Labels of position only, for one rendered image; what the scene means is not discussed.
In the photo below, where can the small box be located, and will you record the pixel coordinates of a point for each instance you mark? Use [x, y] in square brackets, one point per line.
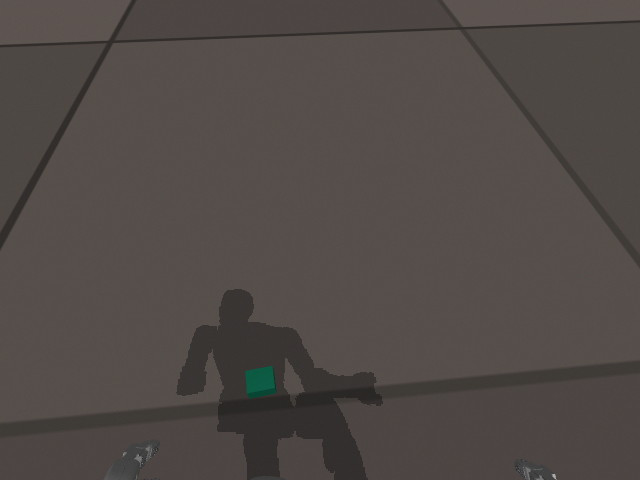
[260, 382]

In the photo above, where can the left robot hand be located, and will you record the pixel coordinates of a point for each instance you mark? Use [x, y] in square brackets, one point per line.
[133, 460]

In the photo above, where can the right robot hand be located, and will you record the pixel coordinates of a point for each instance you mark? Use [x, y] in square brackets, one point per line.
[531, 471]

